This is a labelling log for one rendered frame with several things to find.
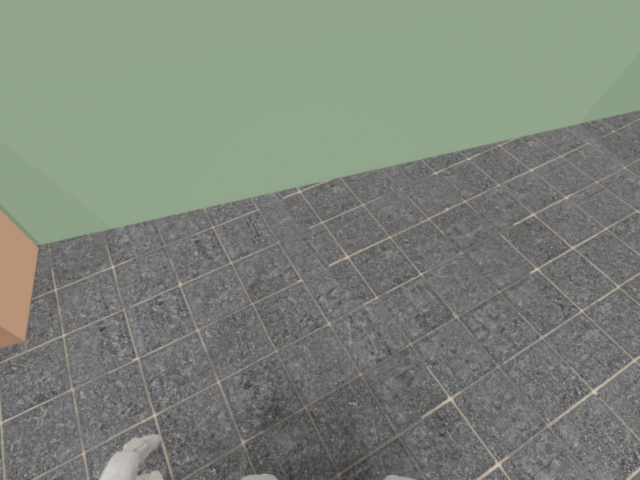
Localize robot left hand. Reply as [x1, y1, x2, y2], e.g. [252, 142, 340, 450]
[99, 434, 163, 480]

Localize cupboard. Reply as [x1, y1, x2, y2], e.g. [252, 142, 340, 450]
[0, 210, 39, 348]

